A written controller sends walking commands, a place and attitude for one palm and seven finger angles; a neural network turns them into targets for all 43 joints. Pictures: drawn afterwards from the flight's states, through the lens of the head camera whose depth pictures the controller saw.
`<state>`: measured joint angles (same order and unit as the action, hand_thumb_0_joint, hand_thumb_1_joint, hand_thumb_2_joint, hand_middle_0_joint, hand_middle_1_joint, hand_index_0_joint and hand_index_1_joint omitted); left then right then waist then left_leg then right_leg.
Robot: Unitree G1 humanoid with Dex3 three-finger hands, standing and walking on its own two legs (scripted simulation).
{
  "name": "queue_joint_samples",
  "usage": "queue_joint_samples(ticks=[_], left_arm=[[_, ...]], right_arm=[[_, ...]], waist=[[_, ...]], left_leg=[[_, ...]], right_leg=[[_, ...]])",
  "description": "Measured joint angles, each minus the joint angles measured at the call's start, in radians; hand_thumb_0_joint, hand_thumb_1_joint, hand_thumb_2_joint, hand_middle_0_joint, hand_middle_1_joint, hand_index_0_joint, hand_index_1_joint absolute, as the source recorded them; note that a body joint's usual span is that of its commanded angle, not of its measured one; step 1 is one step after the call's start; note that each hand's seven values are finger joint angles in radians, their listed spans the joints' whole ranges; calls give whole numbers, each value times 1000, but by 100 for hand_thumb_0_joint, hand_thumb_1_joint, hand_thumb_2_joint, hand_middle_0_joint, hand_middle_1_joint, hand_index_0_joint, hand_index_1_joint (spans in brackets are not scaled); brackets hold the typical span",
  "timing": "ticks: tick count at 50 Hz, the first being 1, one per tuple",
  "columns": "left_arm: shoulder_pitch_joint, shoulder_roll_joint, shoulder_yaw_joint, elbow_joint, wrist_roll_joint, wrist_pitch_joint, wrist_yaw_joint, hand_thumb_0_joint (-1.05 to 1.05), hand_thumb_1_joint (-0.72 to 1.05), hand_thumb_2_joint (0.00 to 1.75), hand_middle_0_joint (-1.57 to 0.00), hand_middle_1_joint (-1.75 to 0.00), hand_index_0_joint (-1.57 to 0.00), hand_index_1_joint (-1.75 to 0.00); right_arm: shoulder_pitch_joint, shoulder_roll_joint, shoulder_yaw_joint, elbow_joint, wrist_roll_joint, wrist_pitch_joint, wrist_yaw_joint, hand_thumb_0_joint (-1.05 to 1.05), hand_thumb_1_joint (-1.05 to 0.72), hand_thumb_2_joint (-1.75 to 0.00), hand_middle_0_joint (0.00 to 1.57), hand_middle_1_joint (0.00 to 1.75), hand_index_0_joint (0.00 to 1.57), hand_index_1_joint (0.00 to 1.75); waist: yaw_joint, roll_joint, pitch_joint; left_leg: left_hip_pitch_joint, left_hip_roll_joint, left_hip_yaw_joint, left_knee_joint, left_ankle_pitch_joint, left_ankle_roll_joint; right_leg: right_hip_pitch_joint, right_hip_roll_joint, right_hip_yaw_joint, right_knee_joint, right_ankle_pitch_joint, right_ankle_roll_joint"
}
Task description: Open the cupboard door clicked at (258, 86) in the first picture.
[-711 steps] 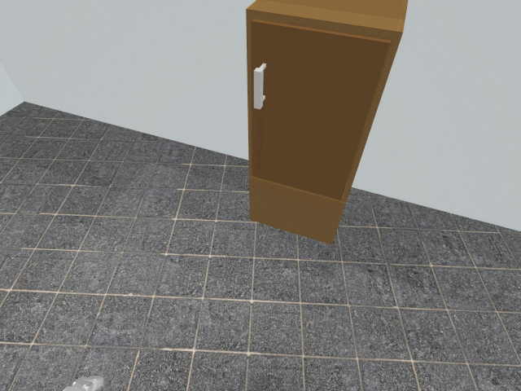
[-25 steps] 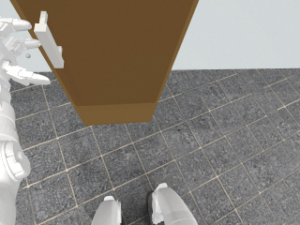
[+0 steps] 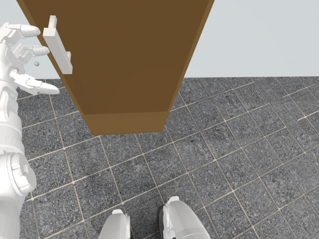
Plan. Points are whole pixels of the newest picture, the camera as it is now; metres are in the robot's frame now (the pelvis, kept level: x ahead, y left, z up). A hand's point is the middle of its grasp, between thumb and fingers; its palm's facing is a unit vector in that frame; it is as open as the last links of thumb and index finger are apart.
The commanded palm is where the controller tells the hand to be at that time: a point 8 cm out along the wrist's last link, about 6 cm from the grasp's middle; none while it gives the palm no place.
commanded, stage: move the hooked fingers beside the handle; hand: left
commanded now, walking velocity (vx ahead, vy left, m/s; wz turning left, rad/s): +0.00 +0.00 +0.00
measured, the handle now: (60, 46) +0.56 +0.20 +0.07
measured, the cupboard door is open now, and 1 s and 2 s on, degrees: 0 0 0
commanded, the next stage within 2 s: slide the fingers in behind the handle in 0.02 s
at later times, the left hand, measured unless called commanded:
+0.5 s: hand (44, 64) +0.51 +0.23 +0.06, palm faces +0.00 -1.00 -0.02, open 14.0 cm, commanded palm +0.49 +0.25 +0.06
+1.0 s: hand (65, 64) +0.51 +0.18 +0.06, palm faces +0.00 -1.00 -0.01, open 13.9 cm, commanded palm +0.49 +0.22 +0.06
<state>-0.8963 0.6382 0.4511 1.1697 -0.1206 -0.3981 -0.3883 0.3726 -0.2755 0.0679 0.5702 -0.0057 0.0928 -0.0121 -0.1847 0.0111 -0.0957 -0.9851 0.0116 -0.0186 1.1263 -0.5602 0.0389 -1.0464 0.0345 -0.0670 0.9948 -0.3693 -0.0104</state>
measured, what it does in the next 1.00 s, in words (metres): stands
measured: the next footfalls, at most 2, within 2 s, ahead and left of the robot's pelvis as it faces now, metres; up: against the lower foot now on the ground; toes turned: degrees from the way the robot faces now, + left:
none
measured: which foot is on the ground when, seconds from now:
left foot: down 0.00-1.00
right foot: down 0.00-1.00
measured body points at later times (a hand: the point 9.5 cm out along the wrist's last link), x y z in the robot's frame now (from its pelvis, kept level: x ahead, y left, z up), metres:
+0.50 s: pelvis +0.00 +0.00 +0.00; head +0.15 +0.04 +0.42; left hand +0.50 +0.28 +0.07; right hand +0.00 -0.26 -0.10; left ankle -0.02 +0.09 -0.66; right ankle +0.05 -0.12 -0.66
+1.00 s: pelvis +0.00 +0.00 +0.00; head +0.14 +0.02 +0.43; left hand +0.50 +0.24 +0.07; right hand +0.01 -0.26 -0.11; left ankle -0.02 +0.09 -0.66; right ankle +0.05 -0.12 -0.66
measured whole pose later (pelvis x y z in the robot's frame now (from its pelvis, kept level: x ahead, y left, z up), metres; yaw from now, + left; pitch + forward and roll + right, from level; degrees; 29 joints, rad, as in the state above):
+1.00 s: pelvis +0.00 +0.00 +0.00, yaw +0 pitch +24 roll -3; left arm -0.88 0.48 0.37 1.14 -0.10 -0.44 -0.24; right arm 0.38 -0.26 0.05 0.58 -0.02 0.08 0.02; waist -0.18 0.02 -0.11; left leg -0.97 0.00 -0.01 1.12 -0.56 0.04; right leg -1.04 0.03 -0.06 1.01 -0.38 -0.01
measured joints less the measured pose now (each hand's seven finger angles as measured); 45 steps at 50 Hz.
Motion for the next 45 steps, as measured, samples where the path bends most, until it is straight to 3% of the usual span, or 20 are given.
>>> queue_joint_samples(ticks=[11,27,45], left_arm=[[-9,11,1,4,-2,1,-2,-1,-50,30,-30,-120,-30,-120],[-17,-70,-69,-13,0,-7,63,-1,-50,30,-30,-120,-29,-121],[12,-136,-74,-35,12,-30,122,-1,-50,30,-30,-120,-31,-121]], right_arm=[[19,-2,2,7,-1,-4,-1,0,-91,-90,20,30,21,30],[25,10,-7,35,-11,-3,16,0,-91,-90,20,30,21,30],[10,17,-14,11,-13,-7,27,0,-91,-90,20,30,21,30]], waist=[[-7,-2,4],[5,5,-7],[3,9,-14]], left_leg=[[-18,0,-1,10,0,1],[-11,-8,-12,5,1,2],[9,-6,3,-1,-2,0]], right_leg=[[-16,0,-1,7,2,1],[-3,-8,-10,0,-2,3],[5,-5,4,9,-7,0]])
